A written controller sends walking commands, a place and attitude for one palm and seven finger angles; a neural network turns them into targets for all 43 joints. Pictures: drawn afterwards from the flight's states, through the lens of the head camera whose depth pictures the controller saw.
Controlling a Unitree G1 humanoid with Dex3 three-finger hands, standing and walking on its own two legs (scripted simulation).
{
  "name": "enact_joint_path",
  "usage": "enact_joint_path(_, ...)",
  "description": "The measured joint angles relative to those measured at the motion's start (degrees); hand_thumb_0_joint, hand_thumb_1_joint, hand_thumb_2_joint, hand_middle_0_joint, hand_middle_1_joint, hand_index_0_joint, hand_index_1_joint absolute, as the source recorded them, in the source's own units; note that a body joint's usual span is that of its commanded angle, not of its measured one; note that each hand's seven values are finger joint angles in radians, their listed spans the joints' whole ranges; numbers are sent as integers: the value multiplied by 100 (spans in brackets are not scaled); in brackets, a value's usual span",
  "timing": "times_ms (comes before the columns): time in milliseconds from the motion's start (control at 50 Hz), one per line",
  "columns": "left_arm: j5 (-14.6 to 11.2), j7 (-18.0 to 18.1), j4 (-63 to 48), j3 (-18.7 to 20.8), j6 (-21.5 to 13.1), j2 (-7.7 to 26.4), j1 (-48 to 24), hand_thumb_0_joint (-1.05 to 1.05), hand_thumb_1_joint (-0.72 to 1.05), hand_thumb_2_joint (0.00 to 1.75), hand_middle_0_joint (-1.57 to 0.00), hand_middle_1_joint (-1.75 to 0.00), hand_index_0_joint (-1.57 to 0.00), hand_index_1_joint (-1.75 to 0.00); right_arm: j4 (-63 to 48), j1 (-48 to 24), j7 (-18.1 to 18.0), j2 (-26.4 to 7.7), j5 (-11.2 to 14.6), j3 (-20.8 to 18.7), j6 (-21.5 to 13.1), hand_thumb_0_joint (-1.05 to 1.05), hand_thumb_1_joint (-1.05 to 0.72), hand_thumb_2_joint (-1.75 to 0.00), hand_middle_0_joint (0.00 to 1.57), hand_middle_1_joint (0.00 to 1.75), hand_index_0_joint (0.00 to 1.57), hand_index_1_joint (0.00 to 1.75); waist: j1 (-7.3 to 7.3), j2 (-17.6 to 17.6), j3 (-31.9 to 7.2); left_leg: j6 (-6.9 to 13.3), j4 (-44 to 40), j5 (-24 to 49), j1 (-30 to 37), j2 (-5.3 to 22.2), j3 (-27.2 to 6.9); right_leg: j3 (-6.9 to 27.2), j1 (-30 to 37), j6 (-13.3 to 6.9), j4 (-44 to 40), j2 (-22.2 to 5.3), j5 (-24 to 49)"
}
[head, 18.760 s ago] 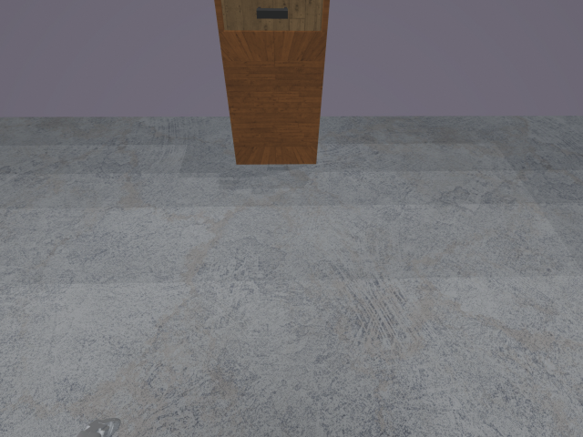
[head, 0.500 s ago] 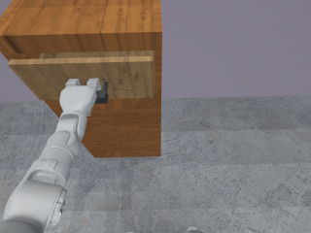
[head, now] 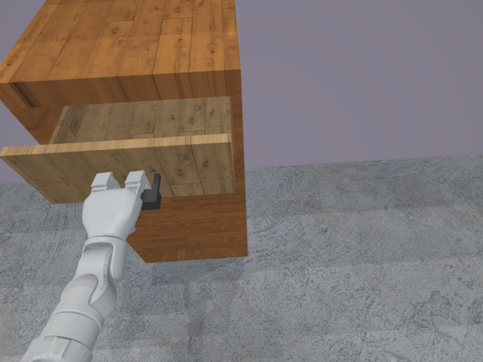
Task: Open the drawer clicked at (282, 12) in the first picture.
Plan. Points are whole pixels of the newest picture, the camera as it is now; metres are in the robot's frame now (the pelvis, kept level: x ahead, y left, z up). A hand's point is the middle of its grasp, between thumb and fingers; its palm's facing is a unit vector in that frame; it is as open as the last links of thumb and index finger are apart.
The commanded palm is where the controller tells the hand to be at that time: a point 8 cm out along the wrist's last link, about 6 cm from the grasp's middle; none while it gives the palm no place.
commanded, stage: pull the drawer open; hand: left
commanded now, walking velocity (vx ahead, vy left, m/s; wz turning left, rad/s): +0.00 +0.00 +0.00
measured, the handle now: (128, 190) +0.41 +0.22 +0.02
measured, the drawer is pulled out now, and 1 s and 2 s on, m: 0.11 0.24 0.30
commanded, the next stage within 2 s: open the thumb to release the handle in 1.44 s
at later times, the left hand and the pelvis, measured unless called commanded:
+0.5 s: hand (117, 281) +0.25 +0.21 +0.00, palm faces +0.02 -0.07 -1.00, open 5.9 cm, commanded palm +0.22 +0.21 +0.05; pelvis +0.01 -0.02 +0.00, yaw +3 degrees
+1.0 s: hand (114, 298) +0.22 +0.21 +0.00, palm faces +0.00 -0.10 -1.00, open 6.0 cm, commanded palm +0.17 +0.22 +0.05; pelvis -0.02 -0.03 +0.00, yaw +0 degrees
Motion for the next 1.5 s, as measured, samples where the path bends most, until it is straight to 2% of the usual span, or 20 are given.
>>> enact_joint_path(100, 8, -41, -487, -252, 246, -160, 463, 3, 67, 79, -24, -135, -37, -135, -151, -402, 19, 53, -11, 87, -49, 1, -91, -90, 20, 30, 20, 29, 129, 3, 5, 0, -49, -9, 200, -37, -45, -44, 210, 5, -18, -40, -46)
enact_joint_path(160, 12, -86, -753, -330, 276, -221, 750, 4, 67, 78, -24, -135, -38, -135, -260, -612, 22, 95, -22, 160, -73, 1, -91, -90, 20, 30, 20, 29, 208, -4, 4, -8, -71, -21, 314, -51, -67, -66, 318, 1, -6, -55, -87)
enact_joint_path(300, 76, -134, -1389, -385, 190, -279, 1443, 5, 67, 77, -23, -135, -40, -135, -456, -911, 68, 193, -78, 289, -137, 1, -91, -90, 20, 30, 20, 29, 381, -37, 38, -53, -78, -60, 497, -51, -122, -121, 486, -39, 63, -59, -187)
enact_joint_path(420, 94, -75, -2114, -298, 84, -270, 2286, 6, 67, 76, -22, -135, -41, -135, -514, -982, 151, 251, -142, 362, -188, 1, -91, -90, 20, 30, 20, 30, 455, -55, 81, -101, -24, -112, 567, -17, -135, -131, 532, -84, 164, -26, -273)
enact_joint_path(540, 282, 134, -1937, -400, -64, -215, 2050, 4, 66, 81, -26, -135, -40, -135, -259, -1014, 13, 196, -262, 320, -170, 1, -91, -90, 20, 30, 20, 30, 625, -34, 214, -145, 157, -139, 425, -29, -278, -264, 441, -135, 350, -51, -343)
enact_joint_path(600, 266, 139, -1792, -371, -68, -189, 1955, 3, 66, 81, -27, -134, -40, -135, -148, -1006, -55, 223, -268, 315, -163, 1, -91, -90, 20, 30, 20, 30, 617, -14, 204, -165, 162, -114, 405, -20, -276, -261, 402, -156, 383, -40, -329)
enact_joint_path(820, 92, -27, -1326, -151, -95, -97, 1652, 3, 66, 78, -27, -133, -40, -135, -10, -843, -254, 189, -199, 283, -170, 1, -91, -90, 20, 30, 20, 30, 440, -54, 264, -208, 20, 75, 508, -1, -209, -193, 426, -208, 345, -11, -172)
enact_joint_path(920, -60, -108, -1614, 86, -92, -95, 2051, 5, 67, 75, -25, -133, -41, -135, -129, -772, -201, 150, -164, 251, -223, 1, -91, -90, 20, 30, 20, 30, 293, -105, 247, -206, -72, 124, 582, 32, -73, -63, 423, -205, 294, 38, -90)
enact_joint_path(1020, -120, -42, -2319, 227, -159, -98, 2878, 6, 67, 72, -24, -134, -41, -135, -269, -716, -93, 90, -176, 218, -242, 1, -91, -90, 20, 30, 20, 30, 227, -165, 233, -190, -54, 83, 600, 55, 37, 45, 392, -188, 319, 72, -93)
enact_joint_path(1120, -53, 172, -3008, 171, -277, -99, 3738, 5, 67, 73, -23, -135, -41, -134, -344, -746, 44, 45, -242, 182, -224, 1, -91, -90, 20, 30, 20, 29, 297, -179, 212, -161, 122, -32, 495, 57, 66, 78, 294, -157, 450, 72, -169)
enact_joint_path(1220, 58, 431, -3430, 40, -410, -103, 4339, 5, 66, 74, -24, -135, -41, -134, -415, -856, 148, 86, -298, 187, -213, 1, -91, -90, 20, 30, 20, 29, 437, -139, 177, -133, 391, -170, 309, 34, 28, 50, 144, -131, 673, 41, -295)
enact_joint_path(1380, 64, 535, -3598, 41, -412, -106, 4522, 3, 67, 73, -24, -135, -38, -130, -562, -1094, 244, 332, -311, 394, -191, 1, -91, -90, 20, 30, 20, 30, 504, -109, 73, -128, 691, -356, 117, 40, 45, 76, -69, -124, 985, 46, -471)
enact_joint_path(1500, 53, 491, -3733, -23, -285, -79, 4619, 3, 66, 74, -25, -133, -38, -130, -638, -1075, 286, 348, -313, 465, -176, 1, -91, -90, 20, 30, 20, 30, 508, -62, 46, -136, 773, -425, 82, 52, 8, 43, -82, -125, 1041, 54, -537)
